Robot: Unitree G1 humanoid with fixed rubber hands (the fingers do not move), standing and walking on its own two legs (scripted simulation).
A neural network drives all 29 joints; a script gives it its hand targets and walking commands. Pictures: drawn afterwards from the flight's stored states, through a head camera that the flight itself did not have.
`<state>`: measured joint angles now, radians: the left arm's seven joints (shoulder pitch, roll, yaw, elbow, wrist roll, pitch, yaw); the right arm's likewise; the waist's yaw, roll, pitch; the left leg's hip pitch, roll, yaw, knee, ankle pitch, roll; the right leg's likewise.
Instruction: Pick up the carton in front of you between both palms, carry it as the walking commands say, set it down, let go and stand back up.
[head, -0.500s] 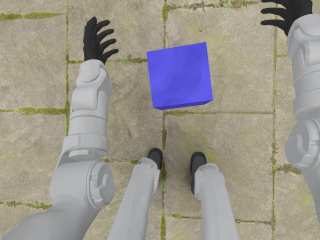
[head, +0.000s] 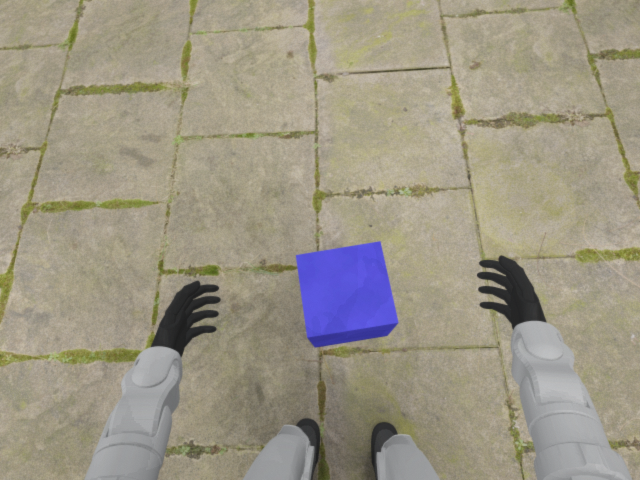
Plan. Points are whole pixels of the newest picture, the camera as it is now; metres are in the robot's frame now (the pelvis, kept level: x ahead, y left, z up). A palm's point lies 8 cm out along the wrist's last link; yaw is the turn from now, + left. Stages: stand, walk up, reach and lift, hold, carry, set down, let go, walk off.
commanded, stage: let go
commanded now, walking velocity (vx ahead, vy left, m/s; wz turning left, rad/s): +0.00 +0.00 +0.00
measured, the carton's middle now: (345, 298) +0.46 +0.02 -0.61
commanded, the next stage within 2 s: stand in 0.84 s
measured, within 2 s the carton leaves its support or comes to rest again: neither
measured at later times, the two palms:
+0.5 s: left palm (131, 416) +0.19 +0.23 -0.03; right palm (587, 443) +0.21 -0.23 -0.03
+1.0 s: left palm (100, 430) +0.18 +0.27 -0.04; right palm out of the picture +0.18 -0.26 -0.03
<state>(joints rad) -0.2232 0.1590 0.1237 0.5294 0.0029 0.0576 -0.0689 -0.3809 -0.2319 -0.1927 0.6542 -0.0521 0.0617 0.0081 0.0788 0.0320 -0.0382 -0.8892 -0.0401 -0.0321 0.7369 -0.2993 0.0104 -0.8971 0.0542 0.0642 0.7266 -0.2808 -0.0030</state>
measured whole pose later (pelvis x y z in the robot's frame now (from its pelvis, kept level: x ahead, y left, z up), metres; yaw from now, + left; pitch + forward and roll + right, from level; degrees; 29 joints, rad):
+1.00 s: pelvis +0.03 +0.00 +0.03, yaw +2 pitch -2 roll -1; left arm 0.19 0.28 0.07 0.60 0.01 0.05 0.00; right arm 0.22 -0.27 -0.07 0.62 -0.02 0.01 0.01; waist 0.00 -0.01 0.02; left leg -0.17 -0.04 -0.06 0.53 -0.32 0.02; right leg -0.17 0.04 0.04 0.51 -0.30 -0.01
